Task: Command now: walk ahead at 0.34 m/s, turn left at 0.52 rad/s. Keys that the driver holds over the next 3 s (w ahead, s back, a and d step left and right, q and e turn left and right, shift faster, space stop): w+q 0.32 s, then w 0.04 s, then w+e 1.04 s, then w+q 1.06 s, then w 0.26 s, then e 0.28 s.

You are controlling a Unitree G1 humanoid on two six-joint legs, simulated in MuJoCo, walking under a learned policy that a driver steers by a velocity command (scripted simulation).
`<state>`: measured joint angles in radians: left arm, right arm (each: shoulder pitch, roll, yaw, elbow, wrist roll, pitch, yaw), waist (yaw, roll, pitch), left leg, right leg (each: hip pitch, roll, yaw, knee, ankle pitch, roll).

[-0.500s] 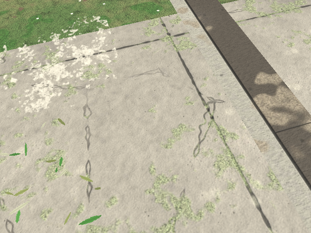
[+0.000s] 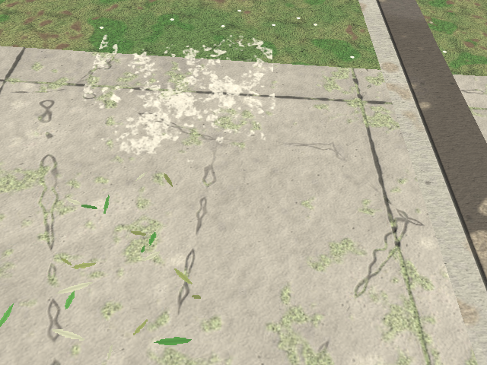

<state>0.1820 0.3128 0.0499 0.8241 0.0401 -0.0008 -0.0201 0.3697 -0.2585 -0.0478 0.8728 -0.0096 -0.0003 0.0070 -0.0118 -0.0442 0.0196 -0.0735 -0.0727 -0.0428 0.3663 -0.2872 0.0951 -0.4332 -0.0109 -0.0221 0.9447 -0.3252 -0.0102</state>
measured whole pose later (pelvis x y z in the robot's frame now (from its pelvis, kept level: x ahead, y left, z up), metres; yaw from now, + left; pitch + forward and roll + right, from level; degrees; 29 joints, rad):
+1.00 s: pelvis +0.50 +0.08 +0.00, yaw -1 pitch +1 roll +0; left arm 0.26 0.31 0.08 0.82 0.03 0.00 -0.04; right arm 0.29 -0.24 -0.03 0.82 -0.03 -0.09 0.00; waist -0.01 -0.05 0.02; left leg -0.15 -0.01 0.13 0.34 -0.21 0.05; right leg -0.56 -0.03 0.01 1.10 -0.26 -0.05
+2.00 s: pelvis +1.04 -0.02 -0.01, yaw -5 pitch +0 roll +0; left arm 0.27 0.25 0.01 0.83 0.04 -0.08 0.00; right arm 0.25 -0.28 -0.06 0.83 -0.01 -0.03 0.02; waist 0.01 -0.01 0.06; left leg -0.29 -0.13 0.03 0.47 -0.18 0.13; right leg -0.40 -0.01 0.00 1.22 -0.34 -0.03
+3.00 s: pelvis +1.52 +0.01 -0.01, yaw +11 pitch +1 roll -1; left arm 0.35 0.24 0.04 0.90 0.01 -0.01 0.01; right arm 0.12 -0.20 0.00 0.77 -0.02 -0.05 -0.01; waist 0.05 -0.02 0.07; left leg -0.33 0.02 0.10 0.47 -0.15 0.06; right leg -0.39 0.00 0.00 1.09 -0.47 -0.01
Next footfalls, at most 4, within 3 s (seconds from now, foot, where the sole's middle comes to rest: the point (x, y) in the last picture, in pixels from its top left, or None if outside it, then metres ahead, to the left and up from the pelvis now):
0.34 right None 0.35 -0.09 -0.78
0.78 left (170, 361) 0.52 0.17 -0.78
1.30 right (249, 274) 0.79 -0.05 -0.78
1.86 left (229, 190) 1.13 0.02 -0.78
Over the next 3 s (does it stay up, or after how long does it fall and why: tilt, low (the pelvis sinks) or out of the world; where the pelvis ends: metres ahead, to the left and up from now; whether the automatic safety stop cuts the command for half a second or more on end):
stays up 1.52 0.01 -0.01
